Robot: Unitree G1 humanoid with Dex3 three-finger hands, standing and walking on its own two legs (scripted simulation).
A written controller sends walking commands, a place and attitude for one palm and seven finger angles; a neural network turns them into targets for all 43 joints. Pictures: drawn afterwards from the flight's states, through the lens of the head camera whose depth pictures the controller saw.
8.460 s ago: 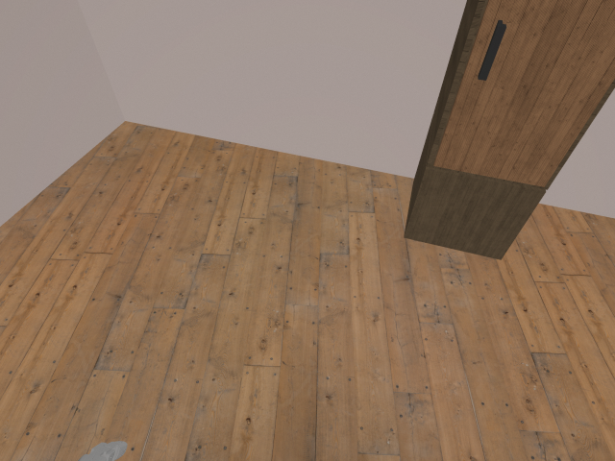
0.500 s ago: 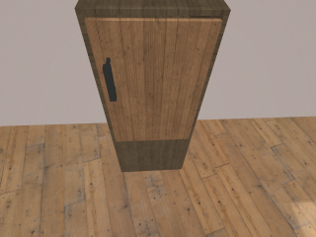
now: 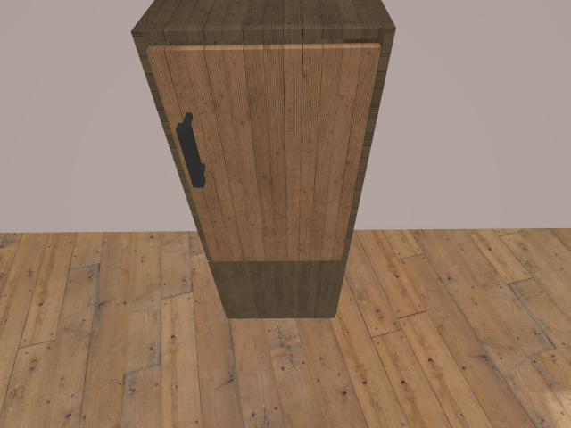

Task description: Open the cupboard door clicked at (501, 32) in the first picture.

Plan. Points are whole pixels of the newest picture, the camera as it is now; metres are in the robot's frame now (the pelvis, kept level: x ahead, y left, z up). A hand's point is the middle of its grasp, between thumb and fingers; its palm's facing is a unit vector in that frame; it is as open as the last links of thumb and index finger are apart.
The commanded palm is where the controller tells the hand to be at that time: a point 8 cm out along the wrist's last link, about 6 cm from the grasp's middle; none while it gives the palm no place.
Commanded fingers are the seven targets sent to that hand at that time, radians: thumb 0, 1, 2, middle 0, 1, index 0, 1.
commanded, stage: come to a stop and stand still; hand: left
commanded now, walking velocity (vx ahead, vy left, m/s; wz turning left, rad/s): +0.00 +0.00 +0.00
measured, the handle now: (193, 150) +0.57 +0.21 +0.07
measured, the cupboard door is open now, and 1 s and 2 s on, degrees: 0 0 0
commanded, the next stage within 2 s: look again from close up in 0.04 s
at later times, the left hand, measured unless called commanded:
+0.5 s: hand out of the picture +0.04 +0.26 -0.18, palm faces +0.05 -0.97 -0.22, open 7.4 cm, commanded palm none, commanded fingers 0.00 0.90 0.90 -0.20 -0.30 -0.20 -0.30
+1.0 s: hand out of the picture -0.06 +0.28 -0.18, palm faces +0.01 -0.98 -0.20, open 7.4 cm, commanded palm none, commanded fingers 0.00 0.90 0.90 -0.20 -0.30 -0.20 -0.30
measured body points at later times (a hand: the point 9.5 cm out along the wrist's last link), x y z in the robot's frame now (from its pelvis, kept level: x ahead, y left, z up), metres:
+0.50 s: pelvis +0.00 +0.07 -0.01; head -0.02 +0.08 +0.44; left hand +0.03 +0.31 -0.16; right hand +0.09 -0.17 -0.14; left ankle +0.01 +0.18 -0.74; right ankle -0.03 -0.07 -0.74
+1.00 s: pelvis -0.04 +0.09 +0.00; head -0.04 +0.10 +0.45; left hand -0.06 +0.33 -0.16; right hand -0.05 -0.15 -0.15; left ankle +0.01 +0.18 -0.74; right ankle -0.03 -0.06 -0.74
